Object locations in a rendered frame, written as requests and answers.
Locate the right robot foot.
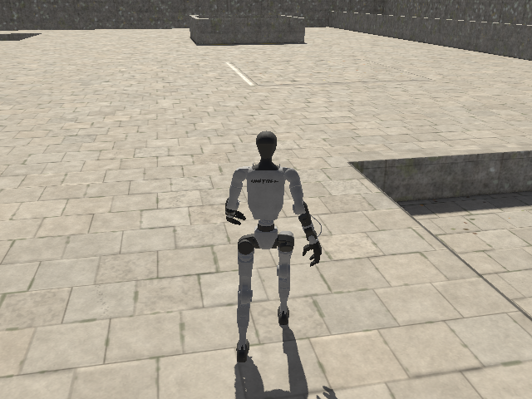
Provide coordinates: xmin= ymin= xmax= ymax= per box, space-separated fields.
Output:
xmin=278 ymin=306 xmax=289 ymax=325

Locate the right robot upper arm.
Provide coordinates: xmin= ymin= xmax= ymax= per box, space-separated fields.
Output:
xmin=283 ymin=167 xmax=306 ymax=215

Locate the robot right hand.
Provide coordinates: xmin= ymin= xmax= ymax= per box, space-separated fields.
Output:
xmin=303 ymin=241 xmax=322 ymax=267

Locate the robot left forearm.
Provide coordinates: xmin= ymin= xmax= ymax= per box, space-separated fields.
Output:
xmin=225 ymin=198 xmax=236 ymax=218

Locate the left robot upper arm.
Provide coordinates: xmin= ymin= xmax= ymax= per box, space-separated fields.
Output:
xmin=226 ymin=166 xmax=249 ymax=210

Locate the robot left hand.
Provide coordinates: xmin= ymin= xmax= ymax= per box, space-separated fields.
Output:
xmin=226 ymin=210 xmax=246 ymax=225

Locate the robot right forearm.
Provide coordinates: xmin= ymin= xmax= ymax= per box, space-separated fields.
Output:
xmin=298 ymin=202 xmax=318 ymax=244

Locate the right robot thigh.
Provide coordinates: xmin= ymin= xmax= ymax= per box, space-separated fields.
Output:
xmin=277 ymin=231 xmax=294 ymax=279

